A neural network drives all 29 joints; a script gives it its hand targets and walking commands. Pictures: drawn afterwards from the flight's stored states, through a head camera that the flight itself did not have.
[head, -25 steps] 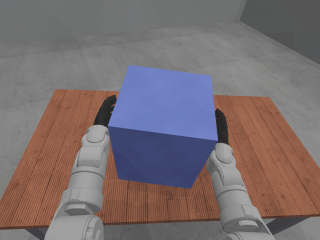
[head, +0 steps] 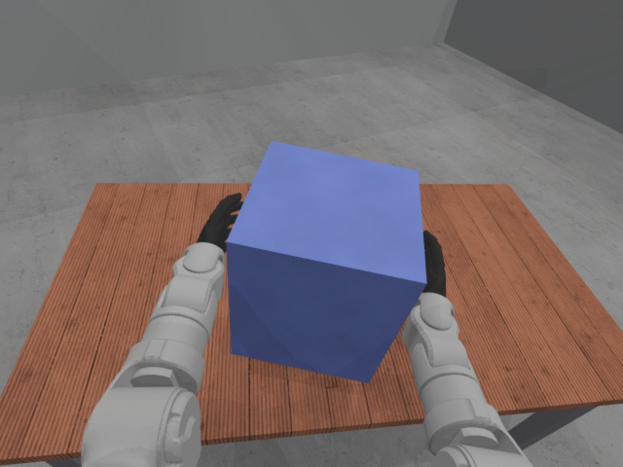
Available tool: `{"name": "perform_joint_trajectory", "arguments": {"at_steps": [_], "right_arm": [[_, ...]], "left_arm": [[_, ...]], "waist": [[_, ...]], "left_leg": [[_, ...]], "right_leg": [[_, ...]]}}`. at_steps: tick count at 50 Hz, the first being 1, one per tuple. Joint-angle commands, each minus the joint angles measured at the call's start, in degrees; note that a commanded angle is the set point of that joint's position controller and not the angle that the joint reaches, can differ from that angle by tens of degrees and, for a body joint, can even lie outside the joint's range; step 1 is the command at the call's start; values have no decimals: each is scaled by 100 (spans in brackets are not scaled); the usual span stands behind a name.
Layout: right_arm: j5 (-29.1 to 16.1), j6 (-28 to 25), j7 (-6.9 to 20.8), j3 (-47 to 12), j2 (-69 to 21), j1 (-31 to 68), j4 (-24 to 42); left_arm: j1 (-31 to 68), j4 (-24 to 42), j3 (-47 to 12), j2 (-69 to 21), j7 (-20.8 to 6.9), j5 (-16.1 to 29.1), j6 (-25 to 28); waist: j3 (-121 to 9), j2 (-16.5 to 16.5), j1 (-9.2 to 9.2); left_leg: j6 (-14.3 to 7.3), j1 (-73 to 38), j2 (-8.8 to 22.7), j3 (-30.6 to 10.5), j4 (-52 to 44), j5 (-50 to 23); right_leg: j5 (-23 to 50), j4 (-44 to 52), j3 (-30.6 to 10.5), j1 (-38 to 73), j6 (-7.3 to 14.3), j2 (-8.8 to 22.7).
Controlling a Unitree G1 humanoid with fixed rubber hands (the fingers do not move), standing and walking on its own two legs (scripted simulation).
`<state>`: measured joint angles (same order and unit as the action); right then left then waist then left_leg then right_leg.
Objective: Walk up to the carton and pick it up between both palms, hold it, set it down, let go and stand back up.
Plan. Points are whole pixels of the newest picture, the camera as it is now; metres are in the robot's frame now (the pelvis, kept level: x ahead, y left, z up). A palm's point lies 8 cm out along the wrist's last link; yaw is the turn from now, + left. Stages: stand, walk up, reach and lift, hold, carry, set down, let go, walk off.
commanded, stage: set down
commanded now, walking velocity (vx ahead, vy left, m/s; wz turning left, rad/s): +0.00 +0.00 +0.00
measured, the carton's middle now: (321, 265) +0.38 -0.08 +0.05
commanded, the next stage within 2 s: none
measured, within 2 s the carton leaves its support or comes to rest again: rests again in 1.24 s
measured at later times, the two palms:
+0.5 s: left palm (212, 255) +0.42 +0.08 +0.05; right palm (414, 289) +0.33 -0.21 +0.04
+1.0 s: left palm (219, 265) +0.41 +0.07 +0.04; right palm (421, 313) +0.30 -0.21 +0.02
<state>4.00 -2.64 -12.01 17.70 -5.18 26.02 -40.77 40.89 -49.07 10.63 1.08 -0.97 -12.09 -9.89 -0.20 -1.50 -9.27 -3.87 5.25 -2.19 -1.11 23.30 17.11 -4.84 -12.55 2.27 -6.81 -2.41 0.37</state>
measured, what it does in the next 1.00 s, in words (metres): stands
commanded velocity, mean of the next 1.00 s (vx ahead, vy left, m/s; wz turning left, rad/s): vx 0.00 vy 0.00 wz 0.00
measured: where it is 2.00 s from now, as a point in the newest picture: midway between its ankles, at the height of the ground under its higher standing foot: outside the picture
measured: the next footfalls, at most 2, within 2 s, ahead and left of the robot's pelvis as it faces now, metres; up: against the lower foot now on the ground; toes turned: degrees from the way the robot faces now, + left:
none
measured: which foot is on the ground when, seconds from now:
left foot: down 0.00-1.00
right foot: down 0.00-1.00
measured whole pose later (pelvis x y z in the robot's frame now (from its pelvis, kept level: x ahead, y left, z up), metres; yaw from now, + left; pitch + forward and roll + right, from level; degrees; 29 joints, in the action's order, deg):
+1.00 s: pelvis -0.02 -0.01 -0.01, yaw +0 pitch +9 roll -2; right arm 13.7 -13.6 -12.7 27.8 -8.5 31.1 -52.3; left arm 52.4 -79.4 9.2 6.5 -0.4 -7.8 11.2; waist -5.4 0.4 -9.4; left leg -3.1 21.5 -2.3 -1.4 28.5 16.3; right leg -4.7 -18.8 2.7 -23.4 -1.5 0.6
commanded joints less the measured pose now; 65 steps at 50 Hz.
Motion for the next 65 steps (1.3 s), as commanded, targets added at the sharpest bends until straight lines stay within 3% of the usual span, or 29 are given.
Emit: {"name": "perform_joint_trajectory", "arguments": {"at_steps": [1, 4, 8, 16, 21, 29, 37, 43, 47, 52, 56, 65], "right_arm": [[308, -854, 1049, -2068, -2568, 5190, 1357], [457, -889, 1056, -2033, -2788, 5235, 1273], [597, -1023, 1050, -1960, -2973, 5113, 971], [786, -1025, 897, -2071, -3502, 4692, 574], [866, -1163, 793, -2125, -3546, 4482, 427], [932, -1542, 721, -2178, -3664, 4654, 531], [1040, -1675, 762, -2006, -3577, 4818, 241], [1214, -1606, 879, -1479, -3338, 5111, -131], [1463, -1566, 963, -1025, -3246, 5214, -367], [1827, -1668, 1061, -634, -3400, 5246, -562], [2005, -1816, 1096, -655, -3618, 5157, -672], [2188, -2170, 1066, -789, -3809, 4288, -1571]], "left_arm": [[3996, 558, -1764, -3679, -762, 425, 943], [4204, 286, -1645, -3629, -769, 438, 1211], [4152, -63, -1550, -3658, -756, 366, 1556], [4175, -361, -1390, -3506, -910, 306, 1915], [4133, -348, -1489, -3506, -953, 292, 1979], [4278, -272, -1813, -3661, -910, 405, 2273], [4468, -774, -1753, -3602, -855, 459, 2606], [4728, -1494, -1314, -3346, -863, 323, 2706], [4866, -1977, -850, -3096, -885, 173, 2764], [4979, -2361, -459, -2865, -877, 37, 2961], [5023, -2551, -397, -2836, -839, 18, 3230], [4590, -2375, -660, -3026, -793, -102, 3536]], "waist": [[-3317, 513, -87], [-3592, 394, -24], [-3820, 467, 3], [-3860, 416, -18], [-3960, 604, -149], [-4519, 819, -211], [-4400, 802, -246], [-3880, 785, -157], [-3539, 662, -86], [-3717, 576, 56], [-4184, 568, 66], [-4325, 745, -27]], "left_leg": [[913, -709, 376, -109, -34, -3967], [891, -436, 349, -71, -4, -3900], [924, -429, 387, -131, 153, -4475], [855, 603, 219, -44, 46, -3818], [906, 714, 171, -53, 134, -3818], [983, 771, 184, -146, 349, -4126], [962, 804, 264, -217, 407, -3906], [889, 1009, 285, -100, 178, -2737], [756, 1484, 295, 0, -79, -1501], [678, 1791, 304, 128, -58, -991], [679, 1878, 309, 119, 137, -1458], [953, 1435, 405, 47, 548, -3024]], "right_leg": [[1395, -332, 454, 814, 161, -372], [1768, -439, 343, 1017, 192, -339], [2272, -613, 287, 1055, 200, -355], [3455, -966, 87, 2007, 166, -191], [3728, -1028, 96, 2060, 160, -144], [3826, -1112, 123, 1795, 227, -170], [3185, -1130, 154, 1266, 258, -198], [2020, -1037, 185, 909, 317, -159], [1130, -1032, 241, 758, 299, -98], [930, -1151, 276, 751, 298, -53], [1387, -1312, 248, 776, 260, -34], [2411, -1429, 216, 622, 357, -100]]}}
